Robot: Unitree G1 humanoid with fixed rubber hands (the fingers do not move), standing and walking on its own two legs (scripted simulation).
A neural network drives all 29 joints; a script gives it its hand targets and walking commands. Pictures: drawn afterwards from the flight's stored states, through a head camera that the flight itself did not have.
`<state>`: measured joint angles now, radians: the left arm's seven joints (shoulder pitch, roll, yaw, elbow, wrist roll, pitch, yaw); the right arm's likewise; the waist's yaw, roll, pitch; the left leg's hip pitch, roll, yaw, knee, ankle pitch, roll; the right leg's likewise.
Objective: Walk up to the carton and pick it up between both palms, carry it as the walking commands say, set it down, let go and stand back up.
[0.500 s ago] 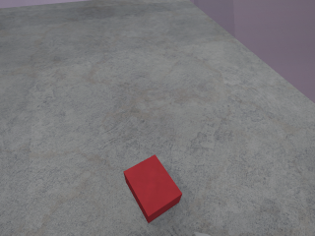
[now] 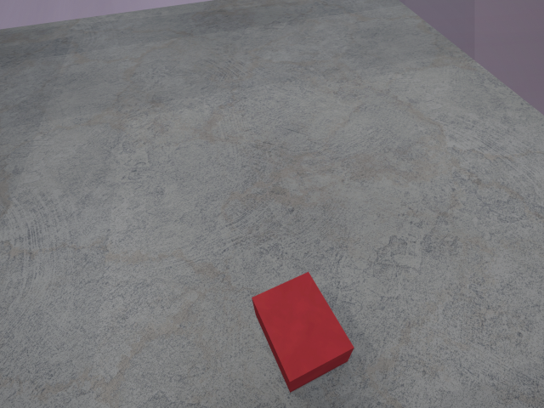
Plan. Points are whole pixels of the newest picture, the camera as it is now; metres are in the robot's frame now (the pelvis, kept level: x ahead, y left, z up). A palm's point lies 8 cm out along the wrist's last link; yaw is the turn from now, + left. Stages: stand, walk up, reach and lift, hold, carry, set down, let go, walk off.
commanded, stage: walk up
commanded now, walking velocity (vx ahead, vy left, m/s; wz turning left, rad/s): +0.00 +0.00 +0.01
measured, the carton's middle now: (299, 329) +0.47 -0.01 -0.70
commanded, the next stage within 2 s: none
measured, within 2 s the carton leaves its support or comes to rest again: neither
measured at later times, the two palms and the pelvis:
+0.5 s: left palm out of the picture +0.02 +0.26 -0.14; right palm out of the picture +0.00 -0.20 -0.14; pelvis +0.00 +0.03 +0.00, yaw +1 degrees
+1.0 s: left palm out of the picture -0.05 +0.09 -0.13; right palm out of the picture +0.20 -0.38 -0.12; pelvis +0.02 -0.14 +0.00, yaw +18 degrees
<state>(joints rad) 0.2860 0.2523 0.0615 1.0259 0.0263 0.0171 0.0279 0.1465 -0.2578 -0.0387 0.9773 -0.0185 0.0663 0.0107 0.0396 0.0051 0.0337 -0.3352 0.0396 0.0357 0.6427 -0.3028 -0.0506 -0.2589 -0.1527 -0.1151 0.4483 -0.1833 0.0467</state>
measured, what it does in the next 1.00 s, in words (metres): steps to the right, turning left: left foot, then right foot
